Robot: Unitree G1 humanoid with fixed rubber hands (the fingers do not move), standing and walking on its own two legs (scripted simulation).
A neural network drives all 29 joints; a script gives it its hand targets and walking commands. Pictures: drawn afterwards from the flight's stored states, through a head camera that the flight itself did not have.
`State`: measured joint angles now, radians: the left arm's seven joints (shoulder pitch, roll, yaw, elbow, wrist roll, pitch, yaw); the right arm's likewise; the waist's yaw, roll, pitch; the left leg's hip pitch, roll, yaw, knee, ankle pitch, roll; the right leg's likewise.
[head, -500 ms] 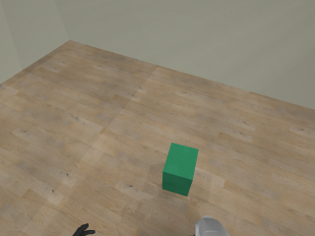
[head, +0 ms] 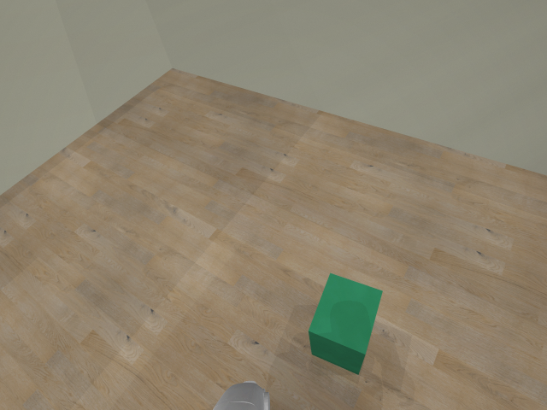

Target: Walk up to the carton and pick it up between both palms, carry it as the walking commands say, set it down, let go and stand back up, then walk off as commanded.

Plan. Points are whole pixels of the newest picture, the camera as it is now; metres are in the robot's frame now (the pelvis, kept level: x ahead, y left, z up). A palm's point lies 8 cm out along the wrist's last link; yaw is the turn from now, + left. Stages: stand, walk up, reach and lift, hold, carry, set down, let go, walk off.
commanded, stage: walk up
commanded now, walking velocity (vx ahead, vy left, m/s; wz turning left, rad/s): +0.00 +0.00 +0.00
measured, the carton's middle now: (344, 325) +0.44 -0.08 -0.65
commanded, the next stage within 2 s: none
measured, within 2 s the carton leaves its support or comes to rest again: neither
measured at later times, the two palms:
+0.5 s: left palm out of the picture -0.02 +0.30 -0.15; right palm out of the picture +0.01 -0.21 -0.15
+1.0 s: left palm out of the picture -0.05 +0.21 -0.18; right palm out of the picture -0.01 -0.24 -0.15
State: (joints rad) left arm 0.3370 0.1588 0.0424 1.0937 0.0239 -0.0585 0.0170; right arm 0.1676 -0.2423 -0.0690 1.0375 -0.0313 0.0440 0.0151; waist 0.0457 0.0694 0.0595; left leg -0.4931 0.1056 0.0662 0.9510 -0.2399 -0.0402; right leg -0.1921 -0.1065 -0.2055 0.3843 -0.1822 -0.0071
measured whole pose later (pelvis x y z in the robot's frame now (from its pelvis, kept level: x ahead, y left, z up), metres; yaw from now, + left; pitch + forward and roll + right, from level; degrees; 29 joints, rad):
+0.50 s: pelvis -0.02 +0.04 -0.01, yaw -3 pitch +0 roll -1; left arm 0.26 0.24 0.08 1.10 0.03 0.06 -0.01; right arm 0.15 -0.19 -0.05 1.09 -0.01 0.02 -0.07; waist -0.01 0.01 0.05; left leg -0.36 0.10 0.12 0.45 -0.08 0.01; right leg -0.36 -0.02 -0.01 0.86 -0.45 0.01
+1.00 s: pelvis -0.03 -0.01 -0.02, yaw +1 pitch +1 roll -2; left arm 0.33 0.18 0.03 1.13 0.02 -0.01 0.02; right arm 0.25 -0.15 -0.03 1.13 -0.03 -0.02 0.00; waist 0.01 -0.03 -0.06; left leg -0.16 0.02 0.12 0.55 -0.43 0.02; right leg -0.21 -0.03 -0.12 0.56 -0.36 0.00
